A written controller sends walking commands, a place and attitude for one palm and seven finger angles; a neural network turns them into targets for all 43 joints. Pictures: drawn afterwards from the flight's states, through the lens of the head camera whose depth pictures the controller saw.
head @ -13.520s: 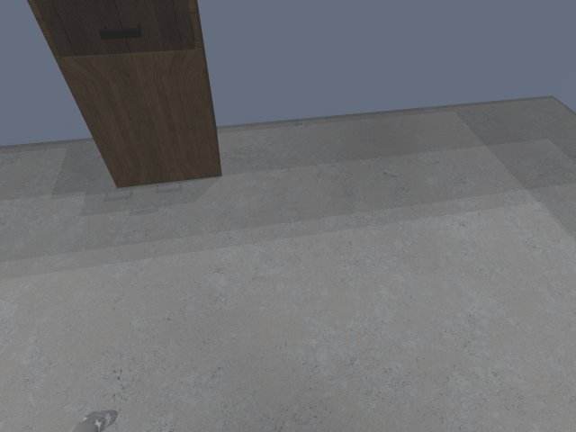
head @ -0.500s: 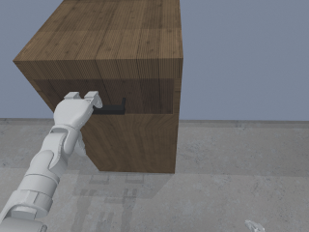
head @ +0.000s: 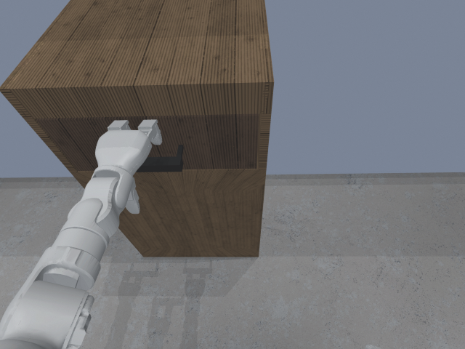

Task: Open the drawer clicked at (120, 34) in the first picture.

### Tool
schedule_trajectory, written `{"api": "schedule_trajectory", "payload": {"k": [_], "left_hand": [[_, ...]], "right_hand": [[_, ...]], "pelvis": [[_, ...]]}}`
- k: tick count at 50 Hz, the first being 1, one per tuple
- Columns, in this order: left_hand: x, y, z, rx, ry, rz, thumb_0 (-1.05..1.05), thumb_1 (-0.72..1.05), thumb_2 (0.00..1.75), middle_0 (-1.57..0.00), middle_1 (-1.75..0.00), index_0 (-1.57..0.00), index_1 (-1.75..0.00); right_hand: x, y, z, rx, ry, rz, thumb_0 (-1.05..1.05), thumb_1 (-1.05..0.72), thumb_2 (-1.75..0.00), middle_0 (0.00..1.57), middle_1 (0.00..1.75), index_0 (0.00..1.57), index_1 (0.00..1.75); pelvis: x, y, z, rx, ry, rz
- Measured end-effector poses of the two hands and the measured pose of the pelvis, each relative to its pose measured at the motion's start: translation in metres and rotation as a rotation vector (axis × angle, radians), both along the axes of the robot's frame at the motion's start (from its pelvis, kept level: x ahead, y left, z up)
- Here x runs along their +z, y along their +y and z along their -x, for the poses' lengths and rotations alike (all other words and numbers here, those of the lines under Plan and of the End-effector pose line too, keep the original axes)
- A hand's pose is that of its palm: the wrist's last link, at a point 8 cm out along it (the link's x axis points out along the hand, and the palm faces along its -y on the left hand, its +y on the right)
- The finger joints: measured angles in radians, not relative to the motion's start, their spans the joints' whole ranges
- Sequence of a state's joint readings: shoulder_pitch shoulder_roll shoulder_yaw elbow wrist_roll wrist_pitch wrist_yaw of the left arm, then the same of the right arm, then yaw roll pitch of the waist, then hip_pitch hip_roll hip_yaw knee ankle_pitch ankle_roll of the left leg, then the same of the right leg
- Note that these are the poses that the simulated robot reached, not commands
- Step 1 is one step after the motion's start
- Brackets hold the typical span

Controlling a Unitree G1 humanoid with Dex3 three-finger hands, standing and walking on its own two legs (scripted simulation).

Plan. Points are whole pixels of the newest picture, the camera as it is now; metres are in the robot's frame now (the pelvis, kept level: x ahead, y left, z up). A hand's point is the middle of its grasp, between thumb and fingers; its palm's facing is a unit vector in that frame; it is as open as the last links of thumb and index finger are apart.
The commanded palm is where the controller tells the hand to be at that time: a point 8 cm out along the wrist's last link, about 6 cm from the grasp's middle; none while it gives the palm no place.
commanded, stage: move the hooked fingers above the handle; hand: left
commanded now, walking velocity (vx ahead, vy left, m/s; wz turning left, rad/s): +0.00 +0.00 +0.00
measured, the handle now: (154, 157) +0.51 +0.21 -0.02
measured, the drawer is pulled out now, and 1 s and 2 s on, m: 0.00 0.00 0.00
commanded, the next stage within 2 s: lower the fingers behind the handle in 1.72 s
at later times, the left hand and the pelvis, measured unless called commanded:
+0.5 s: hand (150, 154) +0.46 +0.19 +0.04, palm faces -0.03 -0.01 -1.00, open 13.6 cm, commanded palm +0.45 +0.21 +0.09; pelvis -0.01 +0.00 -0.01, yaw +0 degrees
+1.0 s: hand (142, 158) +0.46 +0.21 +0.03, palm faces -0.06 -0.02 -1.00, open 13.8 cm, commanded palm +0.46 +0.21 +0.10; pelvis -0.02 +0.00 -0.01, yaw +0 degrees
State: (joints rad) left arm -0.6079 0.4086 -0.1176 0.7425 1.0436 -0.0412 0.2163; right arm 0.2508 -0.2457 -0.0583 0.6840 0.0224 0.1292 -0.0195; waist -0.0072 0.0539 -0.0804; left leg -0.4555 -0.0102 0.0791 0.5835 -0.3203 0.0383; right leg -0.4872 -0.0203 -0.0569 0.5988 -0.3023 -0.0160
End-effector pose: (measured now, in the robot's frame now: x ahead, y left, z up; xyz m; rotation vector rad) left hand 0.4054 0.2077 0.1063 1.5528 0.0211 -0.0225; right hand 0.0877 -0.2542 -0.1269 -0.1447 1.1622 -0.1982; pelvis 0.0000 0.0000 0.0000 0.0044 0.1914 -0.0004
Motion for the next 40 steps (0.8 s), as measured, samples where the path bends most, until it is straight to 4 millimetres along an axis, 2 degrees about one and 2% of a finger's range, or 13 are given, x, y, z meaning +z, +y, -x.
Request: {"api": "schedule_trajectory", "payload": {"k": [7,15,20,33,40], "left_hand": [[-0.01,-0.004,-0.018,0.006,0.031,-0.008,0.0,-0.49,0.3,-0.32,-1.2,-0.32,-1.2],[-0.012,-0.015,-0.038,-0.009,0.011,-0.004,0.0,-0.49,0.3,-0.33,-1.21,-0.32,-1.2],[-0.012,-0.016,-0.039,0.007,-0.008,-0.005,0.0,-0.49,0.3,-0.36,-1.23,-0.34,-1.22],[-0.009,-0.018,-0.039,0.024,0.026,-0.018,0.0,-0.49,0.3,-0.34,-1.21,-0.34,-1.22],[-0.015,0.003,-0.035,0.064,0.055,-0.028,0.0,-0.49,0.3,-0.32,-1.21,-0.33,-1.21]], "right_hand": [[-0.002,-0.006,0.023,-0.029,0.054,0.02,0.0,-0.91,-0.9,0.2,0.3,0.2,0.3],[-0.004,-0.015,0.056,-0.071,0.133,0.042,0.0,-0.91,-0.9,0.2,0.3,0.2,0.3],[-0.006,-0.017,0.072,-0.081,0.171,0.042,0.0,-0.91,-0.9,0.2,0.3,0.2,0.3],[-0.001,-0.023,0.086,-0.115,0.12,0.065,0.0,-0.91,-0.9,0.2,0.3,0.2,0.3],[0.0,-0.026,0.094,-0.12,0.12,0.085,0.0,-0.91,-0.9,0.2,0.3,0.2,0.3]], "pelvis": [[-0.002,0.0,0.002,-0.002,0.025,0.001],[-0.005,0.0,0.001,-0.005,0.059,0.005],[-0.006,-0.002,0.003,-0.005,0.068,0.005],[-0.007,-0.008,0.02,-0.015,0.064,0.003],[-0.008,-0.007,0.023,-0.019,0.073,0.004]]}}
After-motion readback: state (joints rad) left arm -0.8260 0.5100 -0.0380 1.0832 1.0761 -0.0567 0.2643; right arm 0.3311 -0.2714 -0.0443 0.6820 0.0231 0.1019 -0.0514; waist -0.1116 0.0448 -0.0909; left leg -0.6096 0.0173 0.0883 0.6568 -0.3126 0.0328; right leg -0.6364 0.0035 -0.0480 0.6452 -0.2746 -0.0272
